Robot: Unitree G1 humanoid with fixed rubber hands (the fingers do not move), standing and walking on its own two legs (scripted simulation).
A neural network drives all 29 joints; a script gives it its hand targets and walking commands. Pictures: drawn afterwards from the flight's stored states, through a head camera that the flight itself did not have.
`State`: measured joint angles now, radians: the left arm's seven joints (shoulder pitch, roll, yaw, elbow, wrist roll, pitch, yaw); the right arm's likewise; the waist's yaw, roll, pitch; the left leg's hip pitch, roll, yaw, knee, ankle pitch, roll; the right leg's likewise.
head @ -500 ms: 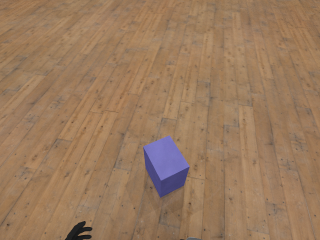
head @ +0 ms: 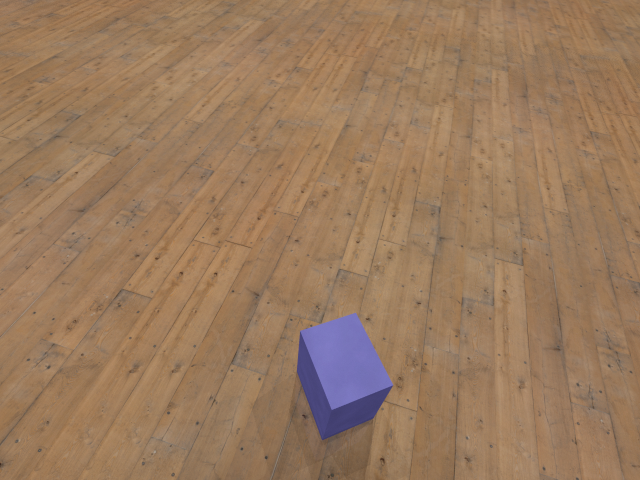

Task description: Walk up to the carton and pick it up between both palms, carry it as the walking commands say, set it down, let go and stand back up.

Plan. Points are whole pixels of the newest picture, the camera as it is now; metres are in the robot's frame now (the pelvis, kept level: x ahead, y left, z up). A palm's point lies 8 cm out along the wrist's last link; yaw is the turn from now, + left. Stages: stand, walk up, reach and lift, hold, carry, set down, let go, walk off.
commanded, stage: walk up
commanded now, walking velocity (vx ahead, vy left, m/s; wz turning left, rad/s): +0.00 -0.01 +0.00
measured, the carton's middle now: (338, 377) +0.50 -0.07 -0.63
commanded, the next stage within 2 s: none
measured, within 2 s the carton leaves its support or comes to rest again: neither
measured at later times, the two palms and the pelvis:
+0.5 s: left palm out of the picture -0.01 +0.20 -0.14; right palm out of the picture +0.00 -0.22 -0.14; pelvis +0.02 -0.01 +0.01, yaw +0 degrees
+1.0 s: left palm out of the picture -0.01 +0.17 -0.14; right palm out of the picture +0.01 -0.24 -0.15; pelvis +0.03 -0.03 +0.00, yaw +0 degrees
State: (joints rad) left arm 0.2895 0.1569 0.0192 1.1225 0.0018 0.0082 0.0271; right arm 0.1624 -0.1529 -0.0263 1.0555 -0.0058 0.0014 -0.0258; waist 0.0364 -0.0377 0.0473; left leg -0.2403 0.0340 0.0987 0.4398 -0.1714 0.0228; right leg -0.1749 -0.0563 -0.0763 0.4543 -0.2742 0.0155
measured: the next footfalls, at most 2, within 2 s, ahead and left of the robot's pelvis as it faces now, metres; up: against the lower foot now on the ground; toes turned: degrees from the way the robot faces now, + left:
right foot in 1.58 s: +0.10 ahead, -0.29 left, +0.00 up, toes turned +9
left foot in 1.88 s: +0.06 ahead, -0.14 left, +0.00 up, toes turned +28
